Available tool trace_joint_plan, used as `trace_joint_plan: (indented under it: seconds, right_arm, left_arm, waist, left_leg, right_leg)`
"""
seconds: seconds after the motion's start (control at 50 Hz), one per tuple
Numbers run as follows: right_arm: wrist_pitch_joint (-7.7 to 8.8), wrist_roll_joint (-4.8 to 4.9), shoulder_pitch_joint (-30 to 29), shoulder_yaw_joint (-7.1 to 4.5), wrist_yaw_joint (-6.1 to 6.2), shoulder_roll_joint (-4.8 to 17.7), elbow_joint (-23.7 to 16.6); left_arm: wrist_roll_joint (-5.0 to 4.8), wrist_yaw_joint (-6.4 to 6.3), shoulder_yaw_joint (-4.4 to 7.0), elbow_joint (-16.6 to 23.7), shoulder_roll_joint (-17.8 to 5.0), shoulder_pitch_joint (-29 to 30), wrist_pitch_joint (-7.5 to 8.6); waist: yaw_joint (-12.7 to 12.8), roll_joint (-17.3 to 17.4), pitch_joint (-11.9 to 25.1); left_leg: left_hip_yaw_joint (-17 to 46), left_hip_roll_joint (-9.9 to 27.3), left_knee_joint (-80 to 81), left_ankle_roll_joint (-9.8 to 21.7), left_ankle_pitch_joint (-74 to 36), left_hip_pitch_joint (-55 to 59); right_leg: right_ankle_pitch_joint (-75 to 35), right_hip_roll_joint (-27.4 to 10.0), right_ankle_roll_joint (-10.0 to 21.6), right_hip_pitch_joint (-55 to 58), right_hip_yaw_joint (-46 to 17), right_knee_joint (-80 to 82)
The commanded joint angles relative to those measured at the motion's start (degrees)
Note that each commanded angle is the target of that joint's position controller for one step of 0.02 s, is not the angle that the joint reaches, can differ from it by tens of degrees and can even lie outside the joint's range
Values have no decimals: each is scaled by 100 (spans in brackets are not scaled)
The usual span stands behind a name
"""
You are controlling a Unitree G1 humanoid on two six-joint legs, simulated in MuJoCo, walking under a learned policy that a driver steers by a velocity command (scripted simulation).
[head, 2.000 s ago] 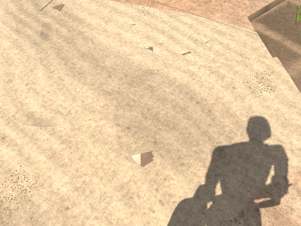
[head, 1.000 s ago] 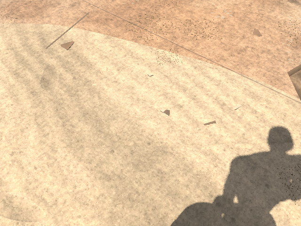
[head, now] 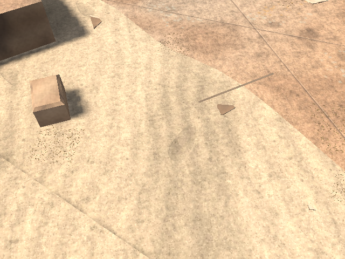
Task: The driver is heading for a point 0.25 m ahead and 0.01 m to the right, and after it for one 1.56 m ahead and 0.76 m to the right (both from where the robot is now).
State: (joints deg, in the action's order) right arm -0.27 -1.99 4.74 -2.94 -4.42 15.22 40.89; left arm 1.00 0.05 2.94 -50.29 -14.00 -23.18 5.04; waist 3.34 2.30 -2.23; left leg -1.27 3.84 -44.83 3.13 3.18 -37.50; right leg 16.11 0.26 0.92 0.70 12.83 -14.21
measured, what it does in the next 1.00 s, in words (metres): walks ahead, turning right: left foot, then right foot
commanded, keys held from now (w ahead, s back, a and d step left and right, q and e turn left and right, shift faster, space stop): w+q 0.02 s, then e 0.98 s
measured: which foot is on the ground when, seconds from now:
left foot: up 0.00-0.10, down 0.12-0.64, up 0.66-1.00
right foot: down 0.00-0.14, up 0.16-0.62, down 0.64-1.00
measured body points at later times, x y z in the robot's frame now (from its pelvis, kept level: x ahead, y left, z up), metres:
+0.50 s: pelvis +0.16 +0.04 +0.00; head +0.19 +0.04 +0.45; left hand +0.26 +0.29 -0.14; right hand +0.23 -0.23 -0.12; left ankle +0.18 +0.11 -0.74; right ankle +0.19 -0.09 -0.70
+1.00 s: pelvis +0.16 +0.01 +0.00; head +0.19 -0.02 +0.45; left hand +0.37 +0.23 -0.10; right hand +0.17 -0.29 -0.12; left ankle +0.23 +0.15 -0.69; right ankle +0.16 -0.07 -0.74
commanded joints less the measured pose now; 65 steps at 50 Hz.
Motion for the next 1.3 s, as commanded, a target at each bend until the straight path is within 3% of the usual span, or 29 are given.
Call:
trace_joint_plan:
  seconds: [0.02, 0.06, 0.1, 0.12, 0.14, 0.16, 0.18, 0.2, 0.22, 0.24, 0.26, 0.32, 0.42, 0.54, 0.6, 0.62, 0.64, 0.66, 0.68, 0.72, 0.78, 1.0, 1.1, 1.14, 1.16, 1.18, 1.2, 1.24, 1.3]
  right_arm:
    - [79, -27, -672, 16, -53, 194, -595]
    - [130, -104, -573, 20, 8, 155, -587]
    - [268, -192, 594, -39, 130, 231, -174]
    - [347, -289, 1395, -95, 215, 415, 99]
    - [381, -394, 1889, -208, 316, 1047, 128]
    - [320, 33, 2081, -283, 418, 1166, 119]
    - [313, 160, 1766, -242, 478, 1041, 154]
    - [336, 163, 1324, -126, 495, 689, 197]
    - [347, 153, 966, -7, 511, 337, 215]
    - [349, 186, 750, 53, 540, 174, 227]
    - [358, 158, 649, 66, 554, 170, 203]
    - [433, 130, 515, -4, 570, 404, 184]
    - [307, 88, 626, -13, 642, 338, 258]
    - [108, 32, 865, -146, 609, 633, 308]
    - [3, 81, 825, -214, 617, 774, 331]
    - [-44, 65, 952, -238, 616, 777, 391]
    - [-88, 48, 1200, -193, 584, 533, 331]
    - [-151, 120, 748, -98, 616, 247, -77]
    - [-237, 58, 560, -123, 636, 472, -30]
    - [-201, 186, 571, -143, 590, 450, 55]
    - [-190, 39, 735, -205, 543, 601, 137]
    - [-251, 111, 359, -121, 556, 507, -165]
    - [-144, 198, 622, -82, 602, 564, -254]
    - [-64, 188, 1078, -66, 662, 538, -160]
    - [-15, 121, 1203, -117, 718, 784, -151]
    - [-13, 50, 963, -203, 749, 1331, -290]
    - [-45, 28, 691, -253, 676, 1500, -374]
    - [-15, 93, 386, -79, 597, 817, -460]
    - [16, 78, 304, -25, 645, 706, -503]
  left_arm:
    - [-1, -53, 188, 265, -886, -34, 26]
    - [-1, -78, 158, 104, -910, -235, -70]
    - [-39, -95, 123, 2, -979, -256, -138]
    - [-97, -83, 54, 48, -847, -247, -131]
    - [-297, -5, -154, 377, -123, -596, -110]
    - [-327, -83, -42, 289, -522, -612, -204]
    - [-320, -121, 15, 332, -595, -135, -245]
    - [-295, -114, -39, 324, -430, 4, -242]
    - [-189, -122, -14, 204, -439, -10, -292]
    - [-46, -103, 17, 125, -443, -128, -392]
    - [30, -79, 34, 12, -379, -356, -499]
    - [0, -12, 99, 68, -264, -381, -646]
    - [85, 71, 99, 431, -238, 415, -797]
    - [90, 156, 107, 833, -344, 868, -856]
    - [33, 158, 107, 985, -320, 781, -777]
    - [38, 137, 115, 966, -385, 640, -690]
    - [107, 69, 244, 980, -960, 516, -595]
    - [16, 47, 441, 1000, -1696, 294, -589]
    - [-60, 22, 435, 877, -1490, -101, -607]
    - [-62, -39, 301, 1000, -1089, 625, -682]
    - [-129, -41, 225, 1189, -869, 1036, -685]
    - [-14, 65, 355, 1279, -1263, 764, -726]
    - [-3, 141, 385, 1381, -1298, 1047, -781]
    - [-83, 131, 372, 1422, -1241, 1323, -795]
    - [-136, 99, 319, 1468, -1056, 1341, -777]
    - [-173, 78, 214, 1522, -604, 996, -751]
    - [22, 22, 327, 1465, -1063, 954, -777]
    - [55, 82, 408, 1260, -1223, 856, -821]
    - [-20, 185, 359, 1106, -1064, 726, -876]
  waist:
    - [-24, -703, -274]
    - [-80, -692, -267]
    - [-582, -713, 380]
    - [-937, -532, 960]
    - [-913, 731, 2158]
    - [-1032, 587, 3055]
    - [-952, 173, 2417]
    - [-702, 255, 1554]
    - [-463, 105, 857]
    - [-268, 253, 563]
    - [-153, 290, 594]
    - [53, 273, 718]
    - [-147, 523, 454]
    - [-376, 445, 372]
    - [-280, 332, 368]
    - [-201, -34, 432]
    - [-281, -1333, 458]
    - [-122, -2284, 177]
    - [62, -1256, 395]
    - [-290, -778, 212]
    - [-413, -710, 575]
    - [-144, -884, 440]
    - [-265, -996, 530]
    - [-561, -886, 533]
    - [-584, -479, 511]
    - [-309, 821, 521]
    - [-291, 954, 244]
    - [-65, 298, 101]
    - [-131, 592, 256]
  left_leg:
    - [-372, -92, 616, 168, 175, 228]
    - [-482, -423, 1061, 321, 691, 731]
    - [-415, -805, 1737, 537, 363, 2183]
    - [-70, -412, 1958, 654, -596, 3615]
    - [2047, 1827, 1418, 1394, -3386, 5975]
    - [2964, 2498, 1556, 1913, -5641, 6069]
    - [1828, 2098, 1667, 1642, -5938, 5416]
    - [1322, 1857, 1983, 1330, -5193, 4641]
    - [936, 1525, 2309, 958, -4406, 3872]
    - [616, 1289, 2545, 761, -4006, 3296]
    - [355, 1202, 2667, 701, -3968, 2912]
    - [-126, 1141, 2808, 814, -3793, 2576]
    - [-547, 1097, 2910, 875, -1898, 2412]
    - [-353, 1556, 2525, 955, -955, 2657]
    - [-395, 1596, 1928, 669, -705, 2743]
    - [-592, 1393, 1408, 329, -211, 2581]
    - [-1051, 768, 15, -89, 1028, 1911]
    - [-853, -482, -942, -433, 3520, 423]
    - [-86, -333, -1785, -478, 3529, 315]
    - [253, -185, -1857, -461, 2520, 262]
    - [240, -268, -1852, -527, 1894, 442]
    - [390, -463, -302, -563, 1965, 942]
    - [417, -697, 683, -363, 2107, 1812]
    - [406, -713, 2009, -251, 1462, 2661]
    - [903, -167, 2844, -119, 1346, 3173]
    - [2463, 1332, 3381, 347, 1387, 3621]
    - [2940, 1888, 3297, 953, 433, 2819]
    - [1976, 1424, 3067, 995, -444, 2429]
    - [1043, 776, 2803, 775, -1324, 2954]
  right_leg:
    - [-2589, -1575, 613, -55, -371, 372]
    - [-4446, -1587, 576, 138, -269, -238]
    - [-5528, -1435, 424, 85, -169, -1670]
    - [-4367, -1233, 283, -675, -96, -2746]
    - [-163, -565, -2, -2616, -92, -4927]
    - [2031, 128, -77, -2896, -1087, -6163]
    - [1677, -65, -24, -3034, -1784, -6083]
    - [1431, -268, -4, -3181, -1714, -5628]
    - [1185, -419, -6, -3066, -1640, -5131]
    - [917, -451, -56, -2747, -1565, -4863]
    - [675, -356, -101, -2342, -1448, -4898]
    - [286, -217, -174, -2239, -1260, -4930]
    - [-366, -365, -181, -2483, -1062, -4023]
    - [518, -288, 28, -2292, -835, -3156]
    - [595, -186, 210, -1833, -778, -2002]
    - [-202, -158, 290, -1386, -962, -1198]
    - [-1553, -1131, 514, -933, -2443, -404]
    - [-3946, -2313, 1544, -715, -4281, -319]
    - [-4259, -2243, 1909, -503, -3859, -473]
    - [-3524, -1522, 1564, -721, -3011, -458]
    - [-3823, -1108, 1308, -483, -2662, -532]
    - [-1811, -933, 1360, -925, -3550, -461]
    - [-2242, -824, 1161, -1189, -4106, -685]
    - [-1837, -564, 815, -1546, -4144, -915]
    - [-991, -218, 474, -2015, -3878, -1334]
    - [779, 621, 87, -2840, -2765, -2521]
    - [1733, 937, -1, -3144, -2024, -3630]
    - [1215, 523, -73, -2844, -2044, -4775]
    - [765, 550, -298, -3001, -1898, -5118]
